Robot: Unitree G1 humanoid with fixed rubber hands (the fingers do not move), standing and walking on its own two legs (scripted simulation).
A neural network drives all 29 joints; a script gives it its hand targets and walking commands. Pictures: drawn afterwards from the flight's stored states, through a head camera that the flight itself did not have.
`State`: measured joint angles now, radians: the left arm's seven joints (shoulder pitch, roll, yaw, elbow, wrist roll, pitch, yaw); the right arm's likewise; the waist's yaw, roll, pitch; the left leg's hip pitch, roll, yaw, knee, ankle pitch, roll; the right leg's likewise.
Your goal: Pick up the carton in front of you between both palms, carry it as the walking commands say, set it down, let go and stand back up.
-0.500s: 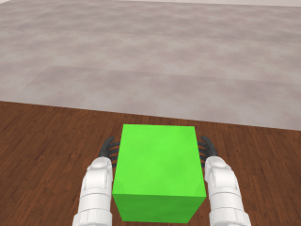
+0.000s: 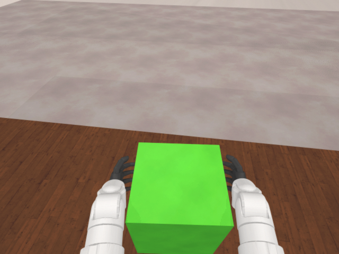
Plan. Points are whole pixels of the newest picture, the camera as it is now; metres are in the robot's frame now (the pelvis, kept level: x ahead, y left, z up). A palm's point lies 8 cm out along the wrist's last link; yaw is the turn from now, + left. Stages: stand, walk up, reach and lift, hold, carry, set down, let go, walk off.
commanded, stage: reach and lift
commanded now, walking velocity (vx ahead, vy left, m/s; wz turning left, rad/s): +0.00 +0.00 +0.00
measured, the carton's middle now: (176, 201) +0.29 +0.00 -0.04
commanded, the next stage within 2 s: hold in 0.22 s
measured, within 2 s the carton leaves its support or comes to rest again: neither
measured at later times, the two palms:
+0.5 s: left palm (116, 186) +0.28 +0.15 +0.05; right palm (243, 186) +0.28 -0.15 +0.05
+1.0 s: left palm (129, 159) +0.33 +0.12 +0.09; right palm (253, 161) +0.32 -0.18 +0.09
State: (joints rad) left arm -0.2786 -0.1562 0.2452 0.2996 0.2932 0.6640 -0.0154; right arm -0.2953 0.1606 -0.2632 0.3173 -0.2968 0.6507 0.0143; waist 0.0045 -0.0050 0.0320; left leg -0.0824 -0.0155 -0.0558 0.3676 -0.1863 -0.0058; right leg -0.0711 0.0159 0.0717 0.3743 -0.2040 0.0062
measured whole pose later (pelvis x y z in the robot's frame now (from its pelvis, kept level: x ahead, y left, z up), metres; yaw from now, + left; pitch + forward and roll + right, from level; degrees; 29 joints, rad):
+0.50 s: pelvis -0.01 +0.00 +0.00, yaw +0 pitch -9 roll +0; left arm -0.25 -0.15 0.21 0.22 0.27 0.77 -0.01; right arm -0.27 0.15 -0.22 0.23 -0.28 0.76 0.01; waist 0.00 0.00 0.03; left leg -0.02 -0.01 -0.06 0.34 -0.17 -0.01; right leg -0.01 0.02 0.07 0.35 -0.19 0.00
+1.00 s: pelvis +0.04 -0.02 +0.00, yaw +0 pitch +3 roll +1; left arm -0.22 -0.14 0.13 -0.07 0.15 0.99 0.06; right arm -0.22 0.13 -0.17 -0.09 -0.14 0.99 -0.06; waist 0.00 -0.01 -0.16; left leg -0.44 0.04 0.09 0.76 -0.38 -0.01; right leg -0.19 -0.02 -0.07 0.38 -0.25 -0.03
